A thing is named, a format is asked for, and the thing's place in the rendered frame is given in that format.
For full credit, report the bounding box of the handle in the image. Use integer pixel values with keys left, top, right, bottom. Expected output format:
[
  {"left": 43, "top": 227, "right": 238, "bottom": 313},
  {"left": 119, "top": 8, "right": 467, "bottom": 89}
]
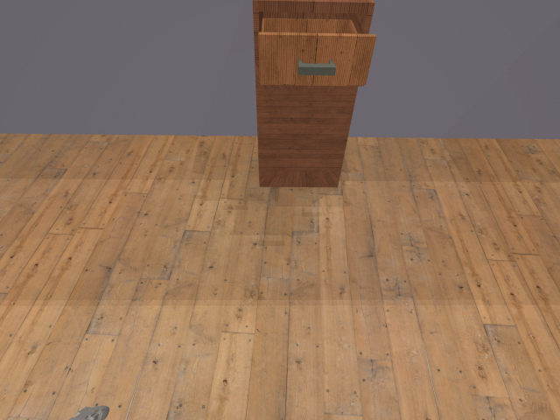
[{"left": 297, "top": 59, "right": 336, "bottom": 75}]

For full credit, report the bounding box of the drawer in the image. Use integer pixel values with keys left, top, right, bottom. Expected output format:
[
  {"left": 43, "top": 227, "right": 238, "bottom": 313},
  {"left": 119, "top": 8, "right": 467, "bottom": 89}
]
[{"left": 258, "top": 18, "right": 376, "bottom": 87}]

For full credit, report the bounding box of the cabinet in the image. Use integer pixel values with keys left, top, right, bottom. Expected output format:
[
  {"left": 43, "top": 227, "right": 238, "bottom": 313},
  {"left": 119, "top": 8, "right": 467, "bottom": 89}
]
[{"left": 253, "top": 0, "right": 375, "bottom": 187}]

